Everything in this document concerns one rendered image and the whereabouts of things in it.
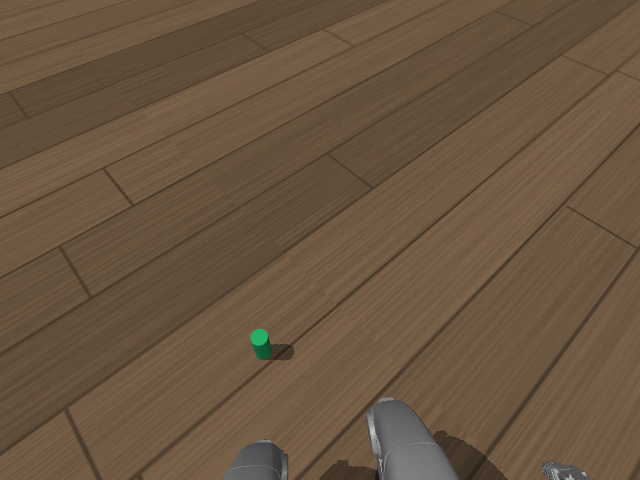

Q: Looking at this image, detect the can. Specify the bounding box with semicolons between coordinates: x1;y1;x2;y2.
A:
250;329;272;360

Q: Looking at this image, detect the right robot hand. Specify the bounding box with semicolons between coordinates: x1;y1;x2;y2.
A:
541;462;596;480

